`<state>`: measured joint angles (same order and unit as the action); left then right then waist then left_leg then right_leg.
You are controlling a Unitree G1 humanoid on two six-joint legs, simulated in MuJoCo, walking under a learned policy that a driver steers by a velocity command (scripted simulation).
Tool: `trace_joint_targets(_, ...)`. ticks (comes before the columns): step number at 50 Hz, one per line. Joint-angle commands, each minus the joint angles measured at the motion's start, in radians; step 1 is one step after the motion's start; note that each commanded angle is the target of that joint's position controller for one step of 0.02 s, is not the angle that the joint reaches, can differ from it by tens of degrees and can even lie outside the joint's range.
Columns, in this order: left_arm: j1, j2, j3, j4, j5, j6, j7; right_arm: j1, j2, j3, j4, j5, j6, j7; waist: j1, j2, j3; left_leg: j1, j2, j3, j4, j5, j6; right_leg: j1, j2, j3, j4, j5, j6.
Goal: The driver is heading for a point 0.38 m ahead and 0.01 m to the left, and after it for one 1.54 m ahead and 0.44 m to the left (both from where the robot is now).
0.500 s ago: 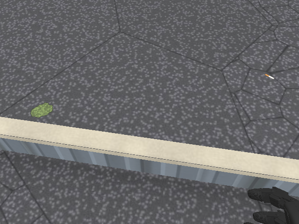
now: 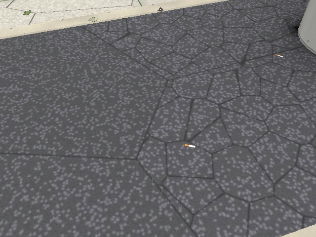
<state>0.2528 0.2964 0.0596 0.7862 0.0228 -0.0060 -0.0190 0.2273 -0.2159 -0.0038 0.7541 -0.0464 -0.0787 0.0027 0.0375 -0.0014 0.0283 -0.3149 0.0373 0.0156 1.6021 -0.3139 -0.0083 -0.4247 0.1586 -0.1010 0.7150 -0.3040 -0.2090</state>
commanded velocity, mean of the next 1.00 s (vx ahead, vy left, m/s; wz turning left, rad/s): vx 1.00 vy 0.00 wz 0.31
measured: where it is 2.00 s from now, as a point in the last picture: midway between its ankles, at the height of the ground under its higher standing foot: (97, 38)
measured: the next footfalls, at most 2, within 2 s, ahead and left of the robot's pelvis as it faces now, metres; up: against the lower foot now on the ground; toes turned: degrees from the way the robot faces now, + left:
left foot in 0.30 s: +0.47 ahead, +0.11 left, +0.14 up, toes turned -8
right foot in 0.70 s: +0.87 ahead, -0.07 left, +0.14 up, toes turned +10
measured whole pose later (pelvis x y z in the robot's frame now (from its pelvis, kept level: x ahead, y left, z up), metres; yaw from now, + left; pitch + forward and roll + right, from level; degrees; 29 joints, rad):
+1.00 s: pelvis +0.96 +0.08 +0.16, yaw +22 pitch +3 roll -2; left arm 0.51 0.34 0.07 0.88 0.02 -0.12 0.01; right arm 0.00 -0.35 -0.06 0.58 -0.04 0.00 0.07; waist 0.07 0.05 -0.01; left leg -0.84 0.06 0.06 1.05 -0.10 0.10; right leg 0.11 0.01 -0.23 0.26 -0.38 0.02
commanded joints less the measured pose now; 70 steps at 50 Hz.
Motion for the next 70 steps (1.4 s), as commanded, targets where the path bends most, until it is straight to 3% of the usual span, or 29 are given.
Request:
trace_joint_targets(1, 0.162, 0.141, 0.037, -0.001, 0.003, -0.007, 0.026, -0.099, -0.063, 0.012, -0.209, -0.043, -0.046, 0.003, -0.039, 0.084, -0.016, -0.742, 0.009, -0.074, 0.319, -0.047, 0.013, 0.423, -0.347, 0.781, -0.473, -0.116, -0.187)
trace_joint_targets(6, 0.215, 0.106, -0.001, 0.081, 0.009, -0.101, 0.006, -0.394, 0.11, 0.087, -0.415, -0.036, 0.04, -0.035, -0.078, 0.056, 0.096, -1.011, 0.057, -0.023, 0.595, -0.218, 0.046, 0.0, -0.257, 0.589, -0.513, -0.154, -0.074)
trace_joint_targets(8, 0.187, 0.083, -0.011, 0.082, -0.013, -0.096, 0.03, -0.466, 0.05, 0.083, -0.456, -0.018, 0.034, -0.031, -0.062, 0.054, 0.138, -0.767, 0.081, 0.044, 0.18, -0.183, 0.032, -0.148, -0.214, 0.501, -0.714, 0.01, -0.077)
trace_joint_targets(12, 0.197, 0.211, 0.031, 0.046, -0.062, -0.113, 0.026, -0.17, 0.001, 0.05, -0.319, 0.019, 0.062, -0.03, -0.11, -0.028, -0.262, -0.021, -0.088, 0.191, -0.298, 0.007, 0.084, 0.155, -0.226, 0.194, -0.532, 1.511, -0.029)
trace_joint_targets(14, 0.137, 0.274, 0.075, 0.028, -0.005, -0.118, 0.024, 0.092, -0.116, -0.014, -0.263, 0.052, 0.064, -0.023, -0.258, -0.204, -0.364, -0.023, -0.119, 0.139, -0.419, -0.218, 0.134, 0.464, -0.352, 0.209, -0.128, 1.939, 0.006)
trace_joint_targets(15, 0.052, 0.266, 0.093, 0.011, -0.01, -0.122, 0.022, 0.253, -0.2, -0.05, -0.214, 0.052, 0.059, -0.016, -0.364, -0.15, -0.372, 0.087, -0.142, 0.056, -0.624, -0.222, 0.19, 0.444, -0.31, 0.172, 0.224, 1.819, 0.031)
trace_joint_targets(16, -0.057, 0.113, 0.06, -0.051, -0.015, -0.138, 0.006, 0.371, -0.29, -0.079, -0.109, 0.022, 0.049, -0.003, -0.385, 0.129, -0.303, 0.149, -0.086, -0.269, -0.897, -0.402, 0.266, 0.188, -0.098, 0.188, 0.747, 1.033, 0.059)
trace_joint_targets(17, 0.066, -0.051, 0.024, -0.134, 0.029, -0.149, -0.024, 0.202, -0.259, -0.083, -0.07, 0.043, 0.065, -0.011, -0.137, 0.518, -0.272, 0.256, 0.106, -1.079, -1.31, -0.383, 0.389, -0.267, 0.093, 0.254, 1.121, 0.116, 0.122)
trace_joint_targets(19, -0.008, -0.113, -0.037, -0.218, 0.064, -0.154, -0.035, 0.069, -0.062, -0.045, -0.063, 0.044, 0.041, 0.001, -0.027, 0.034, -0.054, 0.137, 0.14, -1.035, -1.307, -0.46, 0.382, -0.526, -0.047, 0.261, 1.297, 0.064, 0.096)
trace_joint_targets(20, -0.05, -0.179, -0.069, -0.26, 0.07, -0.14, -0.021, 0.113, -0.017, -0.04, 0.003, 0.031, 0.028, 0.001, 0.02, -0.054, 0.039, 0.011, 0.096, -0.852, -1.285, -0.323, 0.329, -0.56, -0.091, 0.245, 1.282, 0.013, 0.094)
trace_joint_targets(23, -0.126, -0.097, -0.086, -0.305, 0.042, -0.067, 0.007, 0.158, -0.035, -0.04, 0.071, 0.022, -0.01, 0.007, 0.046, -0.111, 0.101, -0.185, -0.053, -0.399, -1.284, -0.138, 0.249, -0.5, -0.186, 0.164, 0.932, -0.126, 0.114)
trace_joint_targets(26, -0.303, -0.004, -0.085, -0.385, 0.025, -0.079, -0.005, 0.207, -0.125, -0.057, 0.055, 0.033, -0.033, -0.008, -0.022, -0.046, 0.115, -0.221, -0.065, -0.384, -1.486, 0.193, 0.288, -0.286, -0.22, 0.067, 0.407, 0.065, 0.196)
trace_joint_targets(29, -0.365, -0.073, -0.11, -0.378, 0.006, -0.096, -0.03, 0.253, -0.189, -0.087, 0.06, 0.065, -0.026, -0.018, -0.088, 0.013, 0.006, -0.054, -0.056, -0.338, -1.507, 0.535, 0.238, -0.002, -0.153, 0.046, -0.013, 0.362, 0.206)
trace_joint_targets(33, -0.218, 0.04, -0.058, -0.311, 0.0, -0.105, 0.013, 0.295, -0.256, -0.113, 0.082, 0.052, -0.028, -0.009, -0.031, 0.108, -0.192, 0.265, -0.014, -0.35, -1.089, 1.066, 0.157, 0.238, -0.074, 0.066, -0.214, 0.27, 0.167)
trace_joint_targets(35, 0.122, 0.136, -0.006, -0.232, 0.018, -0.114, 0.053, 0.19, -0.226, -0.115, 0.024, 0.05, -0.039, 0.005, 0.132, 0.073, -0.37, 0.034, -0.056, -0.324, -0.653, 0.719, 0.135, 0.676, -0.255, 0.19, -0.198, 0.11, 0.125)
trace_joint_targets(36, 0.192, 0.18, 0.011, -0.213, 0.063, -0.111, 0.065, 0.235, -0.057, -0.076, -0.013, 0.062, -0.038, -0.001, 0.084, -0.156, -0.432, -0.273, -0.123, -0.214, -0.374, -0.13, 0.126, 0.936, -0.557, 0.519, -0.169, 0.052, 0.073)
trace_joint_targets(37, 0.143, 0.19, 0.022, -0.211, 0.056, -0.106, 0.047, 0.264, -0.126, -0.069, -0.06, 0.09, -0.019, -0.014, 0.061, -0.285, -0.547, -0.424, -0.11, -0.144, -0.17, -0.14, 0.113, 0.964, -0.656, 0.877, -0.281, -0.054, -0.034)
trace_joint_targets(40, 0.055, 0.008, -0.009, -0.172, 0.04, -0.115, 0.031, 0.046, -0.147, -0.078, -0.058, 0.03, 0.021, 0.004, 0.041, 0.028, -0.152, -0.484, 0.0, -0.108, -0.224, 0.033, 0.108, 0.559, -0.51, 0.528, -0.408, 0.049, 0.028)
trace_joint_targets(44, 0.153, -0.007, -0.013, -0.042, 0.001, -0.135, 0.019, -0.051, -0.06, -0.049, -0.15, 0.007, 0.073, 0.044, -0.028, -0.075, -0.017, -0.58, 0.071, -0.08, -0.269, -0.005, 0.105, 0.438, -0.46, 0.236, -0.464, 0.378, 0.1)
trace_joint_targets(50, 0.086, 0.082, -0.008, -0.002, 0.0, -0.145, 0.022, -0.229, -0.078, -0.014, -0.239, 0.012, 0.073, 0.09, -0.076, -0.048, 0.11, -0.308, 0.004, 0.114, -0.725, 0.329, 0.132, 0.23, -0.322, -0.15, -0.578, 0.768, 0.199)
trace_joint_targets(53, 0.145, 0.188, 0.019, -0.002, -0.009, -0.131, 0.039, -0.137, -0.149, -0.034, -0.194, 0.009, 0.061, 0.083, -0.135, -0.096, 0.006, -0.063, -0.124, 0.201, -0.817, 0.301, 0.177, 0.349, -0.357, -0.154, -0.362, 1.283, 0.211)
trace_joint_targets(55, 0.061, 0.237, 0.033, -0.044, 0.003, -0.096, 0.05, 0.262, -0.239, -0.083, -0.08, 0.008, 0.051, 0.062, -0.335, -0.104, -0.192, 0.395, -0.161, 0.106, -0.852, 0.251, 0.249, 0.227, -0.393, -0.121, 0.165, 1.325, 0.195)
trace_joint_targets(56, 0.057, 0.2, 0.032, -0.047, 0.012, -0.083, 0.037, 0.317, -0.286, -0.114, -0.041, 0.026, 0.055, 0.035, -0.322, 0.019, -0.198, 0.57, -0.117, -0.004, -0.934, 0.205, 0.284, 0.031, -0.261, -0.124, 0.558, 0.529, 0.204)
trace_joint_targets(57, 0.103, 0.053, -0.006, -0.102, 0.038, -0.085, 0.029, 0.225, -0.376, -0.132, -0.068, 0.036, 0.072, 0.018, -0.184, 0.219, -0.169, 0.627, 0.051, -0.295, -0.865, 0.452, 0.334, -0.251, -0.137, -0.088, 0.978, -0.241, 0.225)
trace_joint_targets(58, 0.122, 0.101, -0.01, -0.22, 0.005, -0.102, 0.025, 0.214, -0.431, -0.147, -0.125, 0.018, 0.086, 0.01, -0.165, 0.217, -0.429, 0.83, 0.201, -0.727, -1.132, 0.131, 0.524, -0.451, -0.126, 0.145, 1.073, -0.206, 0.231)
trace_joint_targets(59, 0.032, 0.136, -0.017, -0.228, 0.015, -0.122, 0.022, 0.197, -0.379, -0.142, -0.128, 0.023, 0.089, -0.003, -0.175, 0.055, -0.314, 0.711, 0.213, -0.837, -1.311, -0.089, 0.483, -0.505, -0.18, 0.188, 0.967, -0.108, 0.228)
trace_joint_targets(61, -0.004, 0.12, -0.027, -0.22, 0.033, -0.117, 0.025, 0.137, -0.297, -0.118, -0.095, 0.027, 0.063, -0.015, -0.065, -0.08, -0.059, 0.338, 0.142, -0.705, -1.355, 0.01, 0.419, -0.416, -0.247, 0.187, 0.762, -0.081, 0.24)
trace_joint_targets(64, 0.021, 0.096, -0.034, -0.219, 0.054, -0.049, 0.029, 0.089, -0.244, -0.091, -0.087, 0.031, 0.02, -0.011, 0.028, -0.093, 0.027, -0.028, 0.05, -0.52, -1.376, 0.148, 0.4, -0.237, -0.302, 0.182, 0.529, -0.185, 0.287)
trace_joint_targets(70, -0.184, 0.026, -0.064, -0.259, 0.006, -0.057, -0.01, 0.122, -0.237, -0.095, -0.039, 0.056, -0.021, 0.015, -0.059, 0.007, 0.031, -0.099, -0.037, -0.32, -1.456, 0.315, 0.272, 0.087, -0.272, 0.098, -0.03, 0.468, 0.233)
